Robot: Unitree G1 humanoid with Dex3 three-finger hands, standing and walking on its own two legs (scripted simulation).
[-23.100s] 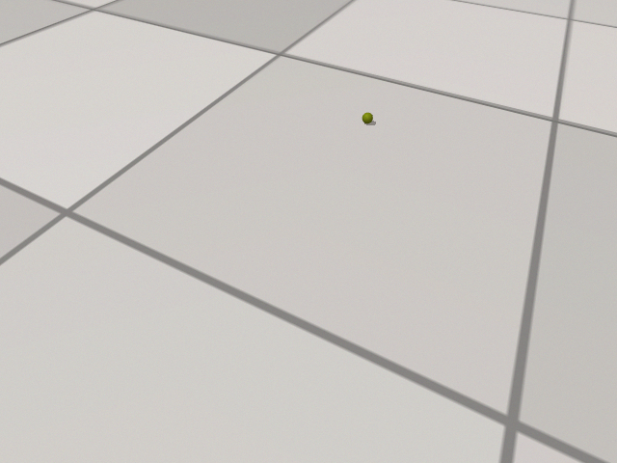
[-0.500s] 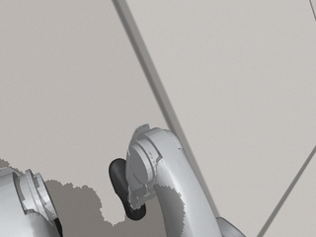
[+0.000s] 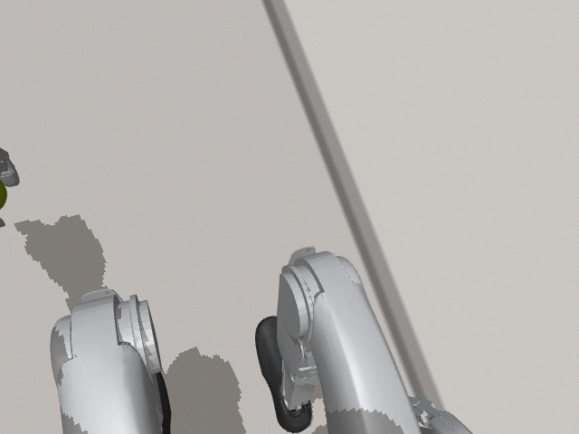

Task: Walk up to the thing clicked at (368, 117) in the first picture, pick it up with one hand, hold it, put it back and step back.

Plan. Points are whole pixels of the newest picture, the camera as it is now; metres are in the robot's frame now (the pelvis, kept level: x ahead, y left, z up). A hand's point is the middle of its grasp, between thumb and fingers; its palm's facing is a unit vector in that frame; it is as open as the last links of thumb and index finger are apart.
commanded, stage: settle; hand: left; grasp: from above
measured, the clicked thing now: out of the picture +0.47 +0.33 -0.20
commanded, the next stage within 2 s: lift in 0.28 s
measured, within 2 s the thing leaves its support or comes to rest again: neither
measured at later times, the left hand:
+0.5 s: hand out of the picture +0.45 +0.32 -0.13, palm faces -0.44 -0.09 -0.90, open 7.6 cm
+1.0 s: hand out of the picture +0.38 +0.32 +0.02, palm faces -0.43 -0.12 -0.89, open 7.5 cm
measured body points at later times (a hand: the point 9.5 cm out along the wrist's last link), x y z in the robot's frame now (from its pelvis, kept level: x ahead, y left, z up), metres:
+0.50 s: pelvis +0.00 +0.00 +0.03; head +0.23 +0.08 +0.40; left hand +0.47 +0.32 -0.08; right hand +0.06 -0.27 -0.08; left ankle +0.07 +0.12 -0.29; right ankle +0.12 -0.11 -0.29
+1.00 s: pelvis +0.00 +0.00 +0.13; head +0.18 +0.06 +0.54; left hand +0.40 +0.32 +0.07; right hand +0.13 -0.26 +0.01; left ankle +0.07 +0.12 -0.29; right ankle +0.11 -0.11 -0.29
